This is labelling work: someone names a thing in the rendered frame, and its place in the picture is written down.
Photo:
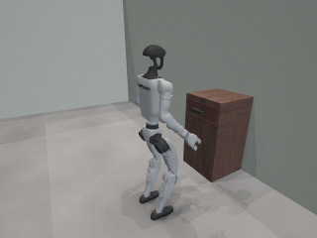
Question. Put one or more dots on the right robot shin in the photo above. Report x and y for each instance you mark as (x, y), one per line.
(165, 191)

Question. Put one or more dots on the robot right upper arm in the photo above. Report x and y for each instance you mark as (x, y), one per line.
(165, 90)

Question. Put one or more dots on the robot right hand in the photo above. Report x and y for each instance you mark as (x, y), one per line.
(191, 140)

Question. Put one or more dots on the drawer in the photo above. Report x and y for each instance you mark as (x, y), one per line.
(210, 114)

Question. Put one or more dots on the robot left upper arm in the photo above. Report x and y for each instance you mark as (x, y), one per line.
(137, 94)

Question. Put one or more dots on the handle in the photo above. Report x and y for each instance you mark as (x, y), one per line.
(197, 111)

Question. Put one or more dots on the cabinet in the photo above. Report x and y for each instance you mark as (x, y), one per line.
(222, 146)

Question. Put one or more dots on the right robot forearm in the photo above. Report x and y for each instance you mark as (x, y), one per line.
(171, 124)

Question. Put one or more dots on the robot left foot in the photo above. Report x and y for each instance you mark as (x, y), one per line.
(154, 194)

